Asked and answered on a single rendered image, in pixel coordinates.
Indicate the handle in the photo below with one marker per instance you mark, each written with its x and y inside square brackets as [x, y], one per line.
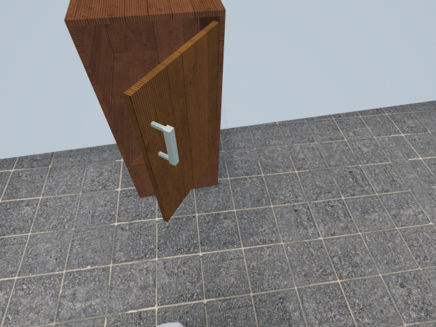
[170, 140]

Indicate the cupboard door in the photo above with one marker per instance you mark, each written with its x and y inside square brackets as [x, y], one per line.
[180, 92]

